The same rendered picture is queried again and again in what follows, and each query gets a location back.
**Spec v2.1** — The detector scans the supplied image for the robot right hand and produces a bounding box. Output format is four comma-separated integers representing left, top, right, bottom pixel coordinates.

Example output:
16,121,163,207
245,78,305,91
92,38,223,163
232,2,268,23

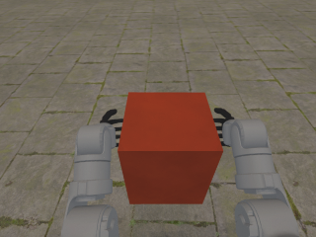
213,108,234,147

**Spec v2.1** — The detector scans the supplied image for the robot right forearm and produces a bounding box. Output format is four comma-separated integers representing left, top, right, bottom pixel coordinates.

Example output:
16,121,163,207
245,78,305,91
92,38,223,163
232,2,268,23
222,118,299,234

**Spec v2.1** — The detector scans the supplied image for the robot left upper arm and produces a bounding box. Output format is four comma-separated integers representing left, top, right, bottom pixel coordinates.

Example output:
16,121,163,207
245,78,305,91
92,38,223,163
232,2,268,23
61,204,119,237

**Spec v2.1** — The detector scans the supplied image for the robot left forearm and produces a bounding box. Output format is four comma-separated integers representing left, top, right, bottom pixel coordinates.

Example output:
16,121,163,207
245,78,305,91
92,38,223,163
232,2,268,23
60,122,117,237

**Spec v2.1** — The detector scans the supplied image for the robot right upper arm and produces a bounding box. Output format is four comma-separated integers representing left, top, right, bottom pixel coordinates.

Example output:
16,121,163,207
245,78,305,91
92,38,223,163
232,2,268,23
234,198,299,237

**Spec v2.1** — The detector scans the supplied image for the robot left hand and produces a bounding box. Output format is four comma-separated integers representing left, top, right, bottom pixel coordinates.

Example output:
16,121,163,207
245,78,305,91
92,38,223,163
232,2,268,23
100,109,123,147

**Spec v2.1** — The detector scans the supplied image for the carton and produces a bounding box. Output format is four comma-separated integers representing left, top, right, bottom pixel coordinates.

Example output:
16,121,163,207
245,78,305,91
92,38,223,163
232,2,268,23
118,92,223,204

